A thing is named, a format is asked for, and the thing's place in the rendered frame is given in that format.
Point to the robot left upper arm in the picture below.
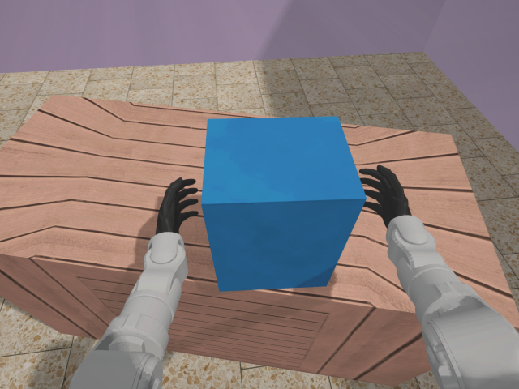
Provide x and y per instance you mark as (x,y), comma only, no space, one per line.
(105,369)

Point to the pedestal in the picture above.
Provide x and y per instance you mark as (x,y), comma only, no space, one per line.
(81,185)

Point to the robot left hand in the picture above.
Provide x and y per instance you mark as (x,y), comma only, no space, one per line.
(168,219)

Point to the robot right upper arm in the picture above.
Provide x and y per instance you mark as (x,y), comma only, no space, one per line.
(472,350)

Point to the robot right forearm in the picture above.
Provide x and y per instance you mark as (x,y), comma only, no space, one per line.
(428,281)

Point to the robot right hand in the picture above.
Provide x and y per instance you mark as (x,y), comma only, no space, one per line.
(391,199)

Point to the robot left forearm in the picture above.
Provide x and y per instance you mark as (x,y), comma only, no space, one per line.
(148,312)

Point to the carton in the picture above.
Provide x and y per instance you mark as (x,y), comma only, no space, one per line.
(280,199)

